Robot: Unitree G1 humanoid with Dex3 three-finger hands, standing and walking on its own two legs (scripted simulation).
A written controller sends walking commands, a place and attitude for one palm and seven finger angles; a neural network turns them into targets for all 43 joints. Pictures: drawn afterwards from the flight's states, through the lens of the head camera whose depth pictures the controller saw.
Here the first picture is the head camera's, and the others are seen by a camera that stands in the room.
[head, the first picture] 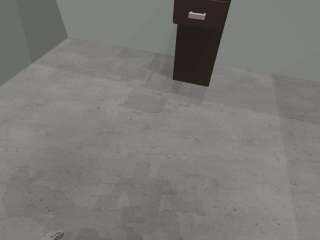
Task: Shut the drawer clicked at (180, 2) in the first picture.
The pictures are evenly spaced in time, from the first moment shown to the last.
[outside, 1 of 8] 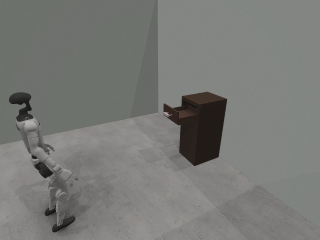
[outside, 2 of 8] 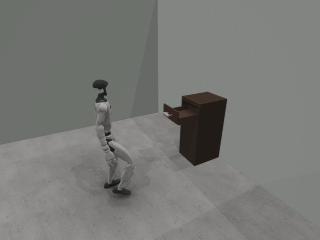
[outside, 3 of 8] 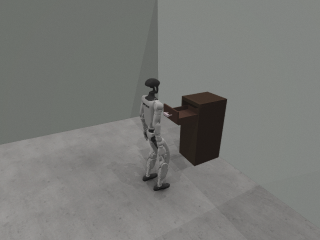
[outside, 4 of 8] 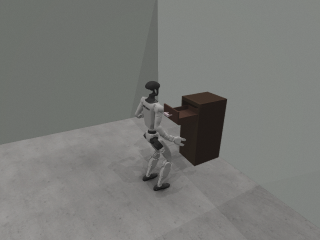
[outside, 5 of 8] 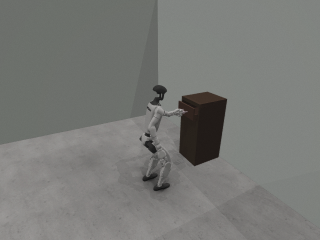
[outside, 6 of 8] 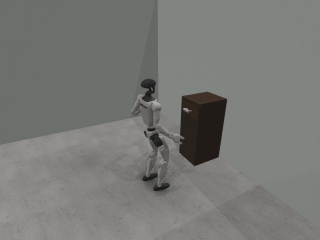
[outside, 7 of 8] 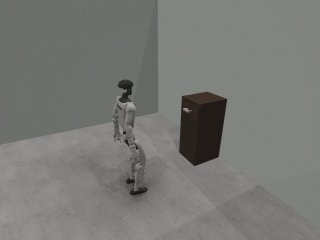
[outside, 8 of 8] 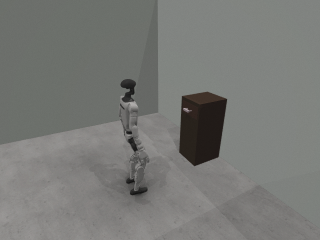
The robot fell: no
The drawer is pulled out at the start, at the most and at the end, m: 0.30 0.30 0.00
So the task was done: yes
